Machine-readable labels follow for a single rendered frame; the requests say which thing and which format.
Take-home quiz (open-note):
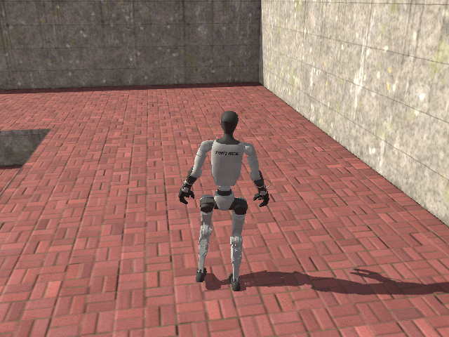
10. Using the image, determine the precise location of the robot head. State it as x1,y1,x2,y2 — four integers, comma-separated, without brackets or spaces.
216,111,240,145

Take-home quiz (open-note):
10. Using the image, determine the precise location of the right robot forearm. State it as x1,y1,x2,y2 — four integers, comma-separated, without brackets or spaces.
254,170,267,195

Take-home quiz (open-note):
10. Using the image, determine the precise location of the humanoid robot torso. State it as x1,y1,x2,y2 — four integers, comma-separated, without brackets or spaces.
211,139,243,211

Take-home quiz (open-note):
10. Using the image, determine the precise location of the robot right hand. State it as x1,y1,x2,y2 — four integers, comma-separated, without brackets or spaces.
253,191,269,207

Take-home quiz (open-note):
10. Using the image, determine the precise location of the left robot forearm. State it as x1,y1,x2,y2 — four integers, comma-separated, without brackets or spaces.
182,167,197,192

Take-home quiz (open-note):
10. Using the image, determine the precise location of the robot right upper arm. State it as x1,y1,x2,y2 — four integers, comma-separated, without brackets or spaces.
242,143,261,180

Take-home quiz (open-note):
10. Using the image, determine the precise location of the robot left upper arm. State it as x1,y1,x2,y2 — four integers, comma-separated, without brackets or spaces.
190,140,213,178

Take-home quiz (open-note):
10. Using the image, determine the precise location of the robot left hand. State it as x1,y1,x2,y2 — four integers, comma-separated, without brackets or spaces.
178,188,194,204

